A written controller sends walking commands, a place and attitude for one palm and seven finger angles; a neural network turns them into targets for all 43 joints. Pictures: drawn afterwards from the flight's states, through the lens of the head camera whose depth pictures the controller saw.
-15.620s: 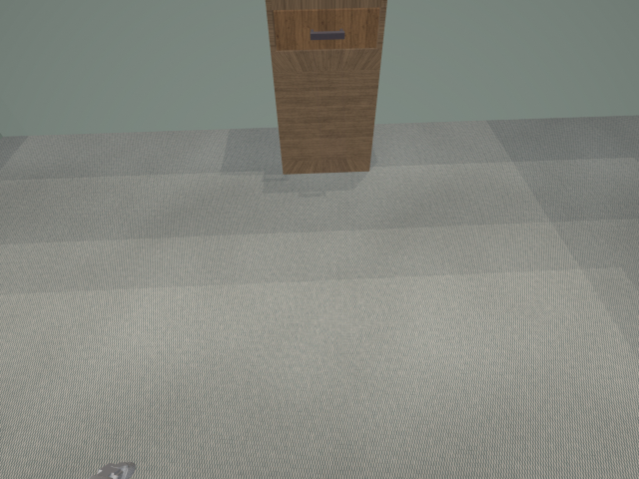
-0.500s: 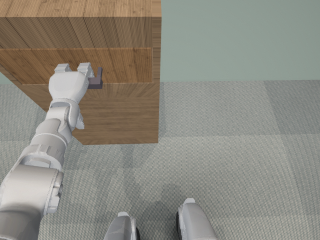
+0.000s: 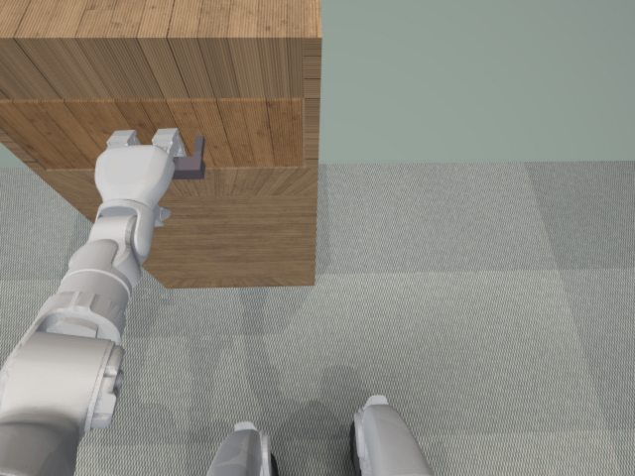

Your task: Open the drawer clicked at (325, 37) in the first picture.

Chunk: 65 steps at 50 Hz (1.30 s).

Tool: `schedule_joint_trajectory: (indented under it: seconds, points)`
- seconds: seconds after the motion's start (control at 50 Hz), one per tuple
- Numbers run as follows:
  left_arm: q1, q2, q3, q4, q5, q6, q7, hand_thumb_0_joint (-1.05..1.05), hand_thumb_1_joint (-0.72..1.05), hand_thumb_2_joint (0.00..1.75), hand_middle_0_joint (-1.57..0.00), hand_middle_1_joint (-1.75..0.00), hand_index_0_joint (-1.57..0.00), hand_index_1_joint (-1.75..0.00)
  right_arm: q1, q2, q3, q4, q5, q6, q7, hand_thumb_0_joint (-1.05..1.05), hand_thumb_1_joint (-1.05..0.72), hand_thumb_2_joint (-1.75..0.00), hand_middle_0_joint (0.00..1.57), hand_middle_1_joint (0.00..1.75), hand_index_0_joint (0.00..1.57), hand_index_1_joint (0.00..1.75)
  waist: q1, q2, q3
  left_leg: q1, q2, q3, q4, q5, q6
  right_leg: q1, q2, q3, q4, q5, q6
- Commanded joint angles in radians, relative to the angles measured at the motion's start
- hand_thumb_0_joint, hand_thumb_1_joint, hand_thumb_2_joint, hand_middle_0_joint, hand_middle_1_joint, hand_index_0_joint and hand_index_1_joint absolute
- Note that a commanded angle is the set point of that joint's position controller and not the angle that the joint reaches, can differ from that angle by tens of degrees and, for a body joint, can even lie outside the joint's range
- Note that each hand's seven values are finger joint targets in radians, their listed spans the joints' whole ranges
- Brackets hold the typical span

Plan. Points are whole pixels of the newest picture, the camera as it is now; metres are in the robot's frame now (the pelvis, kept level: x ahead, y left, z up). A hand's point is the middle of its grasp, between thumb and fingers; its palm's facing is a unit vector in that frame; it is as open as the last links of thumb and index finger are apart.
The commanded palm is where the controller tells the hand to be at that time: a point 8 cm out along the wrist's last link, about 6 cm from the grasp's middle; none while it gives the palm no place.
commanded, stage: close the thumb around the handle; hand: left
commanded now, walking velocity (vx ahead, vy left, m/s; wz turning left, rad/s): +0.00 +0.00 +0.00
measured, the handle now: (157, 156) +0.54 +0.18 +0.00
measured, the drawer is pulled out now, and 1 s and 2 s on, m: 0.00 0.04 0.08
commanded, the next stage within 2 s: pull the drawer open in 0.30 s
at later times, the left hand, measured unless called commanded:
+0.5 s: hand (153, 195) +0.49 +0.19 -0.02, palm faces -0.07 -0.01 -1.00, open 5.5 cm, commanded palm +0.46 +0.20 +0.03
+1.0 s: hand (149, 225) +0.44 +0.19 -0.02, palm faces -0.04 -0.04 -1.00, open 5.5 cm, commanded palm +0.40 +0.21 +0.03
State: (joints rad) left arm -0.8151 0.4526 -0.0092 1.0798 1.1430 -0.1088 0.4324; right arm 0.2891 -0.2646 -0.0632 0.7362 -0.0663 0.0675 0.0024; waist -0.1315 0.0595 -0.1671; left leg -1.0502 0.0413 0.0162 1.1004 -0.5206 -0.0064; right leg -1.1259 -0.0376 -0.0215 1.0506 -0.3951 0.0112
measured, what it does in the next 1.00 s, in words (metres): stands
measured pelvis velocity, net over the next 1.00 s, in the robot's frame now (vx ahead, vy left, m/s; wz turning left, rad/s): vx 0.03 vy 0.01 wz -0.03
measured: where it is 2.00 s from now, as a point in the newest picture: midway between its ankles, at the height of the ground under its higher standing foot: outside the picture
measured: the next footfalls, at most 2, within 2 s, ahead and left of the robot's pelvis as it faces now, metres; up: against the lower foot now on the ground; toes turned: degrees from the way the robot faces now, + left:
none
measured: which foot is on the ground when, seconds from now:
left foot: down 0.00-1.00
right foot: down 0.00-1.00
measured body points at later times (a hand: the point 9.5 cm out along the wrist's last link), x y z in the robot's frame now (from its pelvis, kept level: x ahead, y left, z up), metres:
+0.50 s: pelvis +0.00 +0.00 +0.00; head +0.14 -0.01 +0.43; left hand +0.49 +0.19 +0.04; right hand +0.01 -0.27 -0.14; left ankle -0.01 +0.12 -0.65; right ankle +0.04 -0.13 -0.65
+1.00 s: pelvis +0.03 +0.01 +0.02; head +0.15 -0.01 +0.46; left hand +0.44 +0.19 +0.03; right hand +0.09 -0.27 -0.12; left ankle -0.01 +0.12 -0.65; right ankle +0.04 -0.13 -0.65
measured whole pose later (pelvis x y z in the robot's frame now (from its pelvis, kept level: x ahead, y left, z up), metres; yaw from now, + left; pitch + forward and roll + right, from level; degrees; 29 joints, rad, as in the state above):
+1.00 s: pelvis +0.03 +0.01 +0.02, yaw -2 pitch +24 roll +0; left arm -0.45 0.35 -0.03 0.76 1.14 -0.06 0.49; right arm 0.24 -0.25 -0.08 0.70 -0.05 0.11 0.01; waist -0.06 0.06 -0.17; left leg -0.86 0.05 0.05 0.98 -0.53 0.00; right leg -0.96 -0.02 0.01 0.95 -0.40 0.02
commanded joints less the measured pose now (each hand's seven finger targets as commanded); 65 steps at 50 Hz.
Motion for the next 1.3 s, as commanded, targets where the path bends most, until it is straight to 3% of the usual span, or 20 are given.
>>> schedule_joint_trajectory:
  seconds: [0.0, 0.08, 0.1, 0.18, 0.4, 0.42, 0.5, 0.58, 0.68, 0.82, 0.86, 0.9, 1.02, 1.04, 1.08, 1.14, 1.16, 1.18, 1.2, 1.28]
  points:
    - [-0.368, 0.199, 0.035, -0.172, -0.008, 0.004, 0.052, 0.0, 0.68, 0.8, -0.38, -1.33, -0.38, -1.33, 0.167, -0.156, -0.054, -0.036, 0.0, -0.002, -0.006, 0.0, -0.9, -0.9, 0.2, 0.3, 0.2, 0.3, -0.017, 0.008, -0.495, 0.272, -0.058, -0.012, -0.106, 0.41, 0.036, 0.347, 0.061, -0.019, -0.096, 0.315, -0.043]
    - [-0.37, 0.222, 0.048, -0.164, -0.009, 0.018, 0.056, 0.0, 0.9, 0.9, -0.4, -1.35, -0.4, -1.35, 0.166, -0.159, -0.05, -0.033, 0.0, 0.001, -0.004, 0.0, -0.9, -0.9, 0.2, 0.3, 0.2, 0.3, -0.011, 0.015, -0.501, 0.264, -0.061, -0.012, -0.111, 0.399, 0.035, 0.358, 0.06, -0.018, -0.095, 0.309, -0.043]
    - [-0.395, 0.199, 0.029, -0.172, -0.007, 0.018, 0.057, 0.0, 0.9, 0.9, -0.4, -1.35, -0.4, -1.35, 0.167, -0.156, -0.052, -0.034, 0.0, 0.0, -0.006, 0.0, -0.9, -0.9, 0.2, 0.3, 0.2, 0.3, -0.023, 0.006, -0.494, 0.266, -0.059, -0.013, -0.112, 0.399, 0.037, 0.352, 0.06, -0.019, -0.098, 0.309, -0.042]
    - [-0.365, 0.222, 0.051, -0.176, -0.014, 0.022, 0.051, 0.0, 0.9, 0.9, -0.4, -1.35, -0.4, -1.35, 0.166, -0.157, -0.051, -0.038, -0.001, 0.001, -0.004, 0.0, -0.9, -0.9, 0.2, 0.3, 0.2, 0.3, -0.005, 0.015, -0.522, 0.272, -0.063, -0.008, -0.115, 0.406, 0.037, 0.387, 0.059, -0.015, -0.101, 0.325, -0.042]
    - [-0.398, 0.2, 0.026, -0.164, -0.015, 0.014, 0.039, 0.0, 0.9, 0.9, -0.4, -1.35, -0.4, -1.35, 0.172, -0.157, -0.05, -0.035, 0.001, -0.008, -0.011, 0.0, -0.9, -0.9, 0.2, 0.3, 0.2, 0.3, -0.025, 0.008, -0.495, 0.259, -0.061, -0.012, -0.115, 0.382, 0.04, 0.358, 0.059, -0.016, -0.101, 0.3, -0.042]
    - [-0.359, 0.217, 0.047, -0.163, -0.018, 0.013, 0.038, 0.0, 0.9, 0.9, -0.4, -1.35, -0.4, -1.35, 0.171, -0.157, -0.05, -0.037, 0.0, -0.007, -0.009, 0.0, -0.9, -0.9, 0.2, 0.3, 0.2, 0.3, -0.006, -0.003, -0.515, 0.259, -0.063, -0.006, -0.114, 0.387, 0.04, 0.383, 0.059, -0.014, -0.099, 0.309, -0.042]
    - [-0.276, 0.21, 0.054, -0.168, -0.027, 0.009, 0.029, 0.0, 0.9, 0.9, -0.4, -1.35, -0.4, -1.35, 0.157, -0.155, -0.05, -0.045, 0.006, -0.002, -0.009, 0.0, -0.9, -0.9, 0.2, 0.3, 0.2, 0.3, 0.011, -0.017, -0.483, 0.247, -0.061, 0.001, -0.124, 0.384, 0.039, 0.403, 0.06, -0.009, -0.106, 0.323, -0.042]
    - [-0.16, 0.209, 0.077, -0.226, -0.033, -0.004, 0.028, 0.0, 0.9, 0.9, -0.4, -1.35, -0.4, -1.35, 0.148, -0.149, -0.053, -0.062, 0.007, 0.003, -0.004, 0.0, -0.9, -0.9, 0.2, 0.3, 0.2, 0.3, 0.054, -0.007, -0.539, 0.287, -0.059, 0.006, -0.134, 0.451, 0.036, 0.459, 0.06, -0.009, -0.099, 0.386, -0.045]
    - [-0.013, 0.155, 0.068, -0.283, -0.032, -0.007, 0.048, 0.0, 0.9, 0.9, -0.4, -1.35, -0.4, -1.35, 0.118, -0.145, -0.059, -0.076, 0.012, 0.012, 0.001, 0.0, -0.9, -0.9, 0.2, 0.3, 0.2, 0.3, 0.08, -0.026, -0.494, 0.306, -0.053, 0.013, -0.156, 0.486, 0.032, 0.477, 0.061, -0.015, -0.112, 0.411, -0.048]
    - [0.09, 0.103, 0.052, -0.382, -0.021, 0.028, 0.091, 0.0, 0.9, 0.9, -0.4, -1.35, -0.4, -1.35, 0.09, -0.136, -0.067, -0.083, 0.013, 0.027, 0.001, 0.0, -0.9, -0.9, 0.2, 0.3, 0.2, 0.3, 0.083, -0.046, -0.468, 0.367, -0.045, 0.02, -0.177, 0.561, 0.031, 0.508, 0.06, -0.017, -0.137, 0.469, -0.047]
    - [0.138, 0.128, 0.078, -0.44, -0.025, 0.038, 0.097, 0.0, 0.9, 0.9, -0.4, -1.35, -0.4, -1.35, 0.074, -0.138, -0.065, -0.09, 0.011, 0.032, -0.001, 0.0, -0.9, -0.9, 0.2, 0.3, 0.2, 0.3, 0.106, -0.027, -0.49, 0.381, -0.048, 0.016, -0.182, 0.604, 0.029, 0.542, 0.059, -0.011, -0.134, 0.498, -0.051]
    - [0.201, 0.064, 0.038, -0.457, -0.028, 0.054, 0.1, 0.0, 0.9, 0.9, -0.4, -1.35, -0.4, -1.35, 0.063, -0.128, -0.066, -0.1, 0.016, 0.033, -0.001, 0.0, -0.9, -0.9, 0.2, 0.3, 0.2, 0.3, 0.096, -0.035, -0.451, 0.408, -0.044, 0.02, -0.192, 0.627, 0.029, 0.537, 0.06, -0.018, -0.152, 0.508, -0.048]
    - [0.337, 0.089, 0.072, -0.527, -0.031, 0.076, 0.098, 0.0, 0.9, 0.9, -0.4, -1.35, -0.4, -1.35, 0.025, -0.123, -0.059, -0.122, 0.018, 0.031, -0.012, 0.0, -0.9, -0.9, 0.2, 0.3, 0.2, 0.3, 0.122, -0.059, -0.422, 0.404, -0.049, 0.026, -0.212, 0.632, 0.028, 0.6, 0.056, -0.01, -0.163, 0.556, -0.047]
    - [0.331, 0.068, 0.054, -0.55, -0.027, 0.076, 0.1, 0.0, 0.9, 0.9, -0.4, -1.35, -0.4, -1.35, 0.019, -0.119, -0.059, -0.126, 0.019, 0.03, -0.015, 0.0, -0.9, -0.9, 0.2, 0.3, 0.2, 0.3, 0.112, -0.064, -0.424, 0.416, -0.047, 0.025, -0.209, 0.645, 0.029, 0.596, 0.057, -0.011, -0.163, 0.569, -0.046]
    - [0.39, 0.082, 0.074, -0.613, -0.027, 0.079, 0.107, 0.0, 0.9, 0.9, -0.4, -1.35, -0.4, -1.35, 0.01, -0.116, -0.057, -0.139, 0.017, 0.03, -0.012, 0.0, -0.9, -0.9, 0.2, 0.3, 0.2, 0.3, 0.135, -0.018, -0.453, 0.449, -0.046, 0.023, -0.211, 0.7, 0.025, 0.614, 0.054, -0.009, -0.157, 0.591, -0.05]
    - [0.468, 0.048, 0.058, -0.644, -0.025, 0.087, 0.113, 0.0, 0.9, 0.9, -0.4, -1.35, -0.4, -1.35, -0.011, -0.111, -0.057, -0.149, 0.018, 0.024, -0.012, 0.0, -0.9, -0.9, 0.2, 0.3, 0.2, 0.3, 0.135, -0.04, -0.425, 0.457, -0.045, 0.024, -0.21, 0.702, 0.022, 0.61, 0.057, -0.012, -0.162, 0.591, -0.049]
    - [0.304, 0.049, 0.038, -0.627, -0.015, 0.088, 0.117, 0.0, 0.9, 0.9, -0.4, -1.35, -0.4, -1.35, -0.017, -0.116, -0.053, -0.13, 0.017, 0.022, -0.02, 0.0, -0.9, -0.9, 0.2, 0.3, 0.2, 0.3, 0.082, -0.041, -0.386, 0.446, -0.042, 0.01, -0.195, 0.67, 0.021, 0.548, 0.057, -0.02, -0.157, 0.56, -0.047]
    - [0.19, 0.046, 0.018, -0.61, 0.001, 0.078, 0.123, 0.0, 0.9, 0.9, -0.4, -1.35, -0.4, -1.35, -0.004, -0.116, -0.055, -0.112, 0.012, 0.019, -0.025, 0.0, -0.9, -0.9, 0.2, 0.3, 0.2, 0.3, 0.061, -0.028, -0.355, 0.441, -0.04, 0.008, -0.19, 0.62, 0.019, 0.494, 0.057, -0.025, -0.158, 0.5, -0.043]
    - [0.227, 0.084, 0.059, -0.558, 0.008, 0.079, 0.126, 0.0, 0.9, 0.9, -0.4, -1.35, -0.4, -1.35, -0.005, -0.118, -0.056, -0.102, 0.007, 0.019, -0.028, 0.0, -0.9, -0.9, 0.2, 0.3, 0.2, 0.3, 0.087, -0.041, -0.367, 0.429, -0.046, 0.015, -0.185, 0.594, 0.02, 0.498, 0.058, -0.024, -0.149, 0.475, -0.046]
    - [0.206, 0.081, 0.045, -0.548, 0.013, 0.092, 0.129, 0.0, 0.9, 0.9, -0.4, -1.35, -0.4, -1.35, -0.006, -0.111, -0.056, -0.103, 0.007, 0.02, -0.03, 0.0, -0.9, -0.9, 0.2, 0.3, 0.2, 0.3, 0.098, 0.006, -0.422, 0.46, -0.051, 0.015, -0.179, 0.656, 0.017, 0.512, 0.056, -0.021, -0.14, 0.51, -0.05]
